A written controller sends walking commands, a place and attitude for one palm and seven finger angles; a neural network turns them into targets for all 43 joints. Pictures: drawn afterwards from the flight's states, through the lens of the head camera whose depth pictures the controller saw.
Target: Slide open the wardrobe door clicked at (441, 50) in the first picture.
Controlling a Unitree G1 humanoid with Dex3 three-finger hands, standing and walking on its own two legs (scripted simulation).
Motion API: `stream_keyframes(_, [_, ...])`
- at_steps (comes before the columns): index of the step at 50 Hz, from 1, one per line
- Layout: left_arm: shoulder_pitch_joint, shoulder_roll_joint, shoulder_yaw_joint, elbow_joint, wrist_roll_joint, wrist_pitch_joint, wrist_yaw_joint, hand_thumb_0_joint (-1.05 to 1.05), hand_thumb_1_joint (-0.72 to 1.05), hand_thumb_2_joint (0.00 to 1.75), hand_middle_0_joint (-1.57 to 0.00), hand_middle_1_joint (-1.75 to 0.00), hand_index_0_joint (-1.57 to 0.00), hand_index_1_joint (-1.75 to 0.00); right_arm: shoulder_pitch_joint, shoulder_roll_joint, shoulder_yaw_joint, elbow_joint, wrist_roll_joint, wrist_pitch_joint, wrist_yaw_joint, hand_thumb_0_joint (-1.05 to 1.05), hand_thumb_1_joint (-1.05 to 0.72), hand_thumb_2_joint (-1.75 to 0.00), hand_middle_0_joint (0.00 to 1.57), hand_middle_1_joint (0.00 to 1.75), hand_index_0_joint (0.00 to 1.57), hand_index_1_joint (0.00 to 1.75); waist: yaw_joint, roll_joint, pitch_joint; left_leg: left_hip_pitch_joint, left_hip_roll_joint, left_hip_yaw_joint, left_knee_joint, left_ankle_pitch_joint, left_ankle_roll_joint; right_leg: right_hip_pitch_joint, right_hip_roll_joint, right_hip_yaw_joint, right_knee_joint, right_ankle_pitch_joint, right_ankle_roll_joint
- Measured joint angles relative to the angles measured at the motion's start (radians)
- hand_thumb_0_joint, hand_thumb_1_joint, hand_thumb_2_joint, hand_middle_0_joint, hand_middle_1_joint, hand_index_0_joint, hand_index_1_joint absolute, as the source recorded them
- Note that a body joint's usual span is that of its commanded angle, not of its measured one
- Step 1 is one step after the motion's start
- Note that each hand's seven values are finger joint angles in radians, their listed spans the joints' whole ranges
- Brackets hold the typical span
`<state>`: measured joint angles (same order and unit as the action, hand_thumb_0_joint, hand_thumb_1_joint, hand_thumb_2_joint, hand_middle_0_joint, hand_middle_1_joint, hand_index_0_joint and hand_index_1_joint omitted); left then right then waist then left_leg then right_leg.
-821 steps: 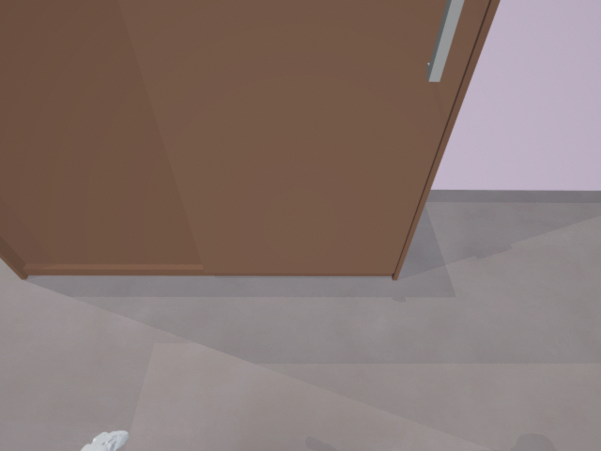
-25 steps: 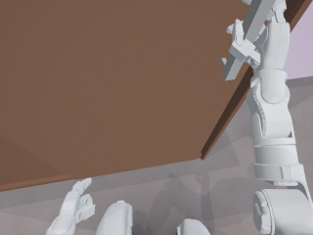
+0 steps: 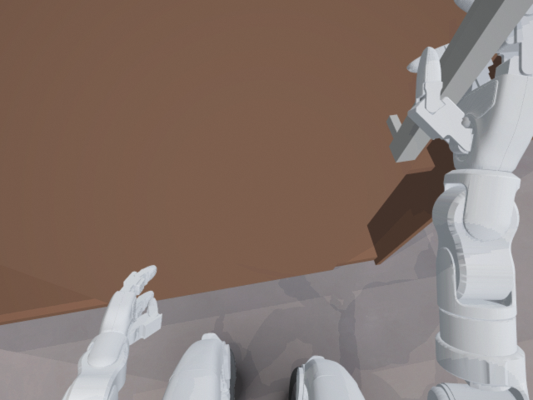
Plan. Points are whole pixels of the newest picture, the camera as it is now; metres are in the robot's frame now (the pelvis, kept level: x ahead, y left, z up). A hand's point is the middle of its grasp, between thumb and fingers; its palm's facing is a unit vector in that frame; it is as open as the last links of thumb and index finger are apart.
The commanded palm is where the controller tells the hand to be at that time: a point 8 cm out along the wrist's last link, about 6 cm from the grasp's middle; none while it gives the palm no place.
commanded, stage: step sideways, sliding the door along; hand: right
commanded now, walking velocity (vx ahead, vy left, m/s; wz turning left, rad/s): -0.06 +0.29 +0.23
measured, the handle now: (453, 44) +0.41 -0.17 +0.25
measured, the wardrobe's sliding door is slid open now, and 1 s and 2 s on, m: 0.17 0.44 0.62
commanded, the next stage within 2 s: none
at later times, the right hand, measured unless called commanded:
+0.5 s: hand (261, 120) +0.35 +0.00 +0.23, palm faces +0.20 +0.98 -0.07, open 7.2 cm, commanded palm +0.32 +0.00 +0.22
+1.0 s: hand (122, 138) +0.33 +0.12 +0.23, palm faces +0.23 +0.97 -0.08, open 7.3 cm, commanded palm +0.30 +0.13 +0.23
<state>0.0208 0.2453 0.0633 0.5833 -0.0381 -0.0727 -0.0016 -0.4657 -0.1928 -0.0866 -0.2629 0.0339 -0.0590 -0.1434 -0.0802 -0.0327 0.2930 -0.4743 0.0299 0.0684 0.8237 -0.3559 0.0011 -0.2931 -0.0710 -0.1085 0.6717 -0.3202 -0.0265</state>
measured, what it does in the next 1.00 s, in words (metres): steps to the left: left foot, then right foot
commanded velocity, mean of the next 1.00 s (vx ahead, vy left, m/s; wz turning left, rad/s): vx -0.08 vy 0.29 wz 0.05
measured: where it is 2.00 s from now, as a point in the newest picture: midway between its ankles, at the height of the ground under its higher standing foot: outside the picture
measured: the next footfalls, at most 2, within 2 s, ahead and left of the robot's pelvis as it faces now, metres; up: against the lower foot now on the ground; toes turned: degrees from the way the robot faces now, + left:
left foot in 0.34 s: +0.05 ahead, +0.26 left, +0.00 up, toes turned +11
right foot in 0.58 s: +0.01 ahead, +0.05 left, +0.00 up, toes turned -1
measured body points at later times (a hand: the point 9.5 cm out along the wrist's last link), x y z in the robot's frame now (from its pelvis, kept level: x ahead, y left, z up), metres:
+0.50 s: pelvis -0.03 +0.14 +0.01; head +0.06 +0.16 +0.45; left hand +0.18 +0.37 -0.09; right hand +0.33 -0.05 +0.23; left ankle +0.01 +0.26 -0.72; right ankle -0.04 +0.01 -0.67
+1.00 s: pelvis -0.10 +0.27 +0.00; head -0.04 +0.28 +0.44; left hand +0.04 +0.51 -0.11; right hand +0.31 +0.07 +0.24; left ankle -0.11 +0.42 -0.72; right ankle -0.05 +0.07 -0.71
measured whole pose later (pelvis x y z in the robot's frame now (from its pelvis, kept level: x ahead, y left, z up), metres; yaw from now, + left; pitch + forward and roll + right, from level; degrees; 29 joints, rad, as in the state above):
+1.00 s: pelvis -0.10 +0.27 +0.00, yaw +9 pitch -2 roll +4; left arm 0.14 0.20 -0.01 0.64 -0.05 -0.06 0.01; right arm -0.57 -0.30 -0.23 0.12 0.07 -0.02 -0.18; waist -0.06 -0.09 0.17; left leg -0.24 0.04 0.12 0.55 -0.28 -0.04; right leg -0.37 -0.26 0.00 0.77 -0.43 0.07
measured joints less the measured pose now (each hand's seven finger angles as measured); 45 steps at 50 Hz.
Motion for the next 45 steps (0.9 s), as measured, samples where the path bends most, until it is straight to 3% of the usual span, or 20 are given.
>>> stream_keyframes(3, [0.046, -0.025, -0.002, -0.001, 0.009, -0.001, -0.031, 0.01, 0.91, 0.9, -0.19, -0.29, -0.2, -0.3, 0.026, 0.013, 0.036, 0.003, -0.029, -0.031, 0.013, -0.07, -0.68, -0.77, 0.5, 1.5, 0.15, 1.12, -0.015, -0.007, 0.012, -0.043, -0.034, -0.028, 0.239, -0.132, -0.01, 0.042, -0.053, 0.005, -0.031, -0.027, 0.023])
stream_keyframes(6, [0.082, -0.051, -0.018, -0.003, 0.013, -0.008, -0.048, 0.01, 0.91, 0.9, -0.19, -0.3, -0.2, -0.3, 0.069, 0.021, 0.047, 0.004, -0.029, -0.045, 0.019, -0.06, -0.68, -0.76, 0.48, 1.49, 0.17, 1.13, -0.027, -0.03, 0.0, -0.042, -0.027, -0.018, 0.265, -0.092, -0.026, 0.088, -0.113, 0.0, -0.105, 0.011, 0.059])
stream_keyframes(13, [0.105, -0.113, -0.065, -0.018, 0.02, -0.031, -0.038, 0.01, 0.9, 0.9, -0.2, -0.3, -0.2, -0.3, 0.112, -0.013, 0.002, 0.051, 0.018, -0.045, 0.022, -0.04, -0.68, -0.78, 0.48, 1.46, 0.15, 1.21, -0.047, -0.055, -0.036, 0.094, -0.016, -0.001, -0.013, -0.015, -0.042, 0.155, -0.222, -0.023, -0.197, 0.068, 0.14])
stream_keyframes(16, [0.096, -0.123, -0.082, -0.024, 0.011, -0.049, -0.034, 0.01, 0.9, 0.9, -0.2, -0.3, -0.2, -0.3, 0.098, -0.027, -0.039, 0.085, 0.046, -0.027, 0.005, -0.04, -0.69, -0.81, 0.48, 1.46, 0.12, 1.23, -0.048, -0.049, -0.057, 0.196, -0.02, 0.009, -0.205, 0.099, -0.044, 0.134, -0.243, -0.013, -0.151, 0.056, 0.178])
stream_keyframes(17, [0.094, -0.126, -0.089, -0.028, 0.005, -0.054, -0.033, 0.01, 0.9, 0.9, -0.2, -0.3, -0.2, -0.3, 0.085, -0.036, -0.056, 0.096, 0.051, -0.013, 0.003, -0.04, -0.69, -0.81, 0.49, 1.47, 0.12, 1.23, -0.047, -0.031, -0.069, 0.233, -0.01, 0.009, -0.28, 0.193, -0.042, 0.111, -0.236, -0.009, -0.11, 0.04, 0.176])
stream_keyframes(19, [0.05, -0.092, -0.094, -0.014, 0.0, -0.054, -0.022, 0.01, 0.9, 0.9, -0.2, -0.3, -0.21, -0.3, 0.08, -0.028, -0.096, 0.111, 0.037, -0.008, -0.015, -0.06, -0.68, -0.82, 0.51, 1.48, 0.11, 1.21, -0.025, -0.062, -0.075, 0.219, -0.024, 0.029, -0.271, 0.129, -0.02, 0.027, -0.219, 0.063, 0.04, -0.088, 0.115])
stream_keyframes(21, [0.003, -0.056, -0.078, 0.009, 0.0, -0.049, -0.006, 0.01, 0.9, 0.9, -0.2, -0.3, -0.21, -0.3, 0.094, -0.016, -0.11, 0.095, 0.037, 0.0, -0.036, -0.06, -0.68, -0.82, 0.51, 1.47, 0.11, 1.22, -0.012, -0.065, -0.075, 0.173, -0.014, 0.016, -0.249, 0.115, -0.001, -0.059, -0.108, 0.124, 0.228, -0.249, 0.094])
stream_keyframes(24, [-0.035, -0.023, -0.055, 0.025, 0.0, -0.036, 0.017, 0.01, 0.9, 0.9, -0.2, -0.3, -0.2, -0.3, 0.107, -0.008, -0.102, 0.061, 0.039, 0.002, -0.05, -0.05, -0.69, -0.81, 0.5, 1.45, 0.1, 1.23, 0.016, -0.028, -0.065, 0.15, 0.009, -0.001, -0.285, 0.163, 0.01, -0.109, 0.017, 0.087, 0.313, -0.298, 0.087])
stream_keyframes(27, [-0.03, -0.008, -0.043, 0.016, 0.003, -0.002, 0.03, 0.01, 0.9, 0.9, -0.2, -0.3, -0.2, -0.3, 0.099, -0.021, -0.079, 0.051, 0.031, -0.015, -0.041, -0.05, -0.69, -0.8, 0.49, 1.45, 0.1, 1.23, 0.045, 0.015, -0.081, 0.119, 0.009, -0.003, -0.294, 0.183, 0.018, -0.066, 0.056, 0.004, 0.105, -0.153, 0.084])
stream_keyframes(28, [-0.018, -0.004, -0.039, 0.007, 0.006, 0.008, 0.033, 0.01, 0.9, 0.9, -0.2, -0.3, -0.2, -0.3, 0.091, -0.029, -0.069, 0.053, 0.025, -0.015, -0.036, -0.05, -0.69, -0.79, 0.49, 1.46, 0.11, 1.23, 0.05, 0.021, -0.095, 0.098, 0.0, -0.001, -0.27, 0.175, 0.019, -0.03, 0.049, -0.021, 0.002, -0.036, 0.076])
stream_keyframes(29, [0.0, 0.002, -0.031, -0.004, 0.008, 0.014, 0.035, 0.01, 0.9, 0.9, -0.19, -0.3, -0.2, -0.3, 0.08, -0.037, -0.057, 0.055, 0.02, -0.008, -0.03, -0.06, -0.68, -0.78, 0.48, 1.46, 0.11, 1.21, 0.056, 0.012, -0.113, 0.065, -0.019, 0.006, -0.213, 0.15, 0.01, -0.004, 0.029, -0.025, -0.064, 0.049, 0.033])
stream_keyframes(31, [0.016, -0.016, -0.008, 0.003, 0.012, 0.025, 0.03, 0.01, 0.9, 0.9, -0.19, -0.3, -0.2, -0.3, 0.044, -0.059, -0.04, 0.087, 0.01, -0.016, -0.008, -0.06, -0.68, -0.76, 0.48, 1.45, 0.11, 1.16, 0.05, 0.038, -0.088, 0.011, -0.037, -0.036, -0.001, -0.025, -0.004, 0.005, 0.014, -0.03, -0.036, 0.01, -0.007])
stream_keyframes(33, [0.038, -0.033, -0.011, 0.017, 0.018, 0.03, 0.015, 0.01, 0.91, 0.9, -0.19, -0.3, -0.2, -0.3, 0.035, -0.062, -0.036, 0.113, 0.003, -0.023, 0.003, -0.05, -0.67, -0.75, 0.47, 1.45, 0.12, 1.15, 0.045, 0.037, -0.075, -0.036, -0.059, -0.05, 0.195, -0.092, -0.014, 0.026, -0.024, -0.024, -0.044, -0.007, 0.003])
stream_keyframes(35, [0.067, -0.044, -0.02, 0.029, 0.019, 0.031, -0.001, 0.01, 0.91, 0.9, -0.19, -0.3, -0.2, -0.3, 0.032, -0.054, -0.036, 0.136, 0.003, -0.022, 0.009, -0.02, -0.67, -0.75, 0.46, 1.44, 0.14, 1.17, 0.033, 0.02, -0.076, -0.066, -0.055, -0.04, 0.288, -0.066, -0.024, 0.047, -0.072, -0.019, -0.082, 0.014, 0.03])
stream_keyframes(38, [0.11, -0.059, -0.032, 0.041, 0.021, 0.041, -0.01, 0.01, 0.9, 0.9, -0.19, -0.3, -0.2, -0.3, 0.023, -0.046, -0.041, 0.174, 0.015, -0.011, 0.016, 0.02, -0.67, -0.77, 0.44, 1.43, 0.15, 1.2, 0.011, -0.009, -0.085, -0.057, -0.022, -0.026, 0.247, -0.006, -0.038, 0.073, -0.138, -0.016, -0.142, 0.057, 0.063])
stream_keyframes(41, [0.144, -0.077, -0.049, 0.044, 0.017, 0.047, -0.006, 0.01, 0.9, 0.9, -0.2, -0.3, -0.2, -0.3, 0.009, -0.059, -0.057, 0.22, 0.036, -0.001, 0.021, 0.03, -0.67, -0.79, 0.44, 1.42, 0.14, 1.24, -0.001, -0.028, -0.099, 0.014, 0.002, -0.014, 0.1, 0.01, -0.047, 0.086, -0.191, -0.008, -0.177, 0.086, 0.098])
stream_keyframes(45, [0.166, -0.091, -0.068, 0.038, 0.007, 0.032, -0.002, 0.01, 0.9, 0.9, -0.2, -0.3, -0.2, -0.3, -0.035, -0.088, -0.091, 0.297, 0.06, 0.014, 0.006, 0.03, -0.69, -0.82, 0.44, 1.41, 0.11, 1.28, -0.008, -0.039, -0.113, 0.163, -0.003, 0.007, -0.145, 0.029, -0.046, 0.068, -0.241, 0.018, -0.156, 0.094, 0.151])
